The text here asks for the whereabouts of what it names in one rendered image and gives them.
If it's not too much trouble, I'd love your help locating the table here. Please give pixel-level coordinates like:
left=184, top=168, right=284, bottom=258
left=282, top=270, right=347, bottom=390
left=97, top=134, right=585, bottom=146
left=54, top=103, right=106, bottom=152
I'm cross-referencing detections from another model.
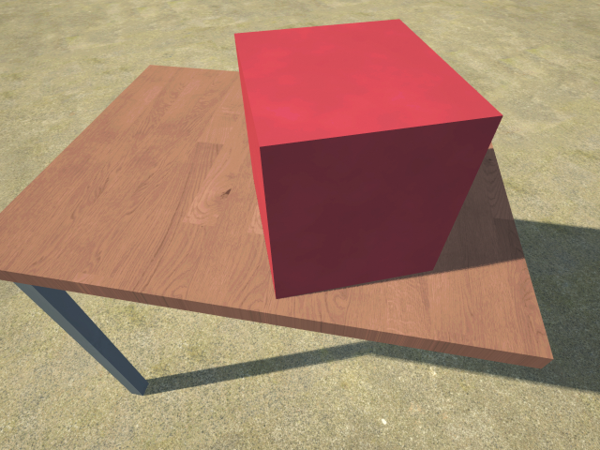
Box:
left=0, top=65, right=553, bottom=396

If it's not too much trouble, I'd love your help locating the carton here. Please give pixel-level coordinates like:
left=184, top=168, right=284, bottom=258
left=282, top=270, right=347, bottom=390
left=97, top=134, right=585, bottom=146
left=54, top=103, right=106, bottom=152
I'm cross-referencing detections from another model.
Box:
left=234, top=19, right=503, bottom=299

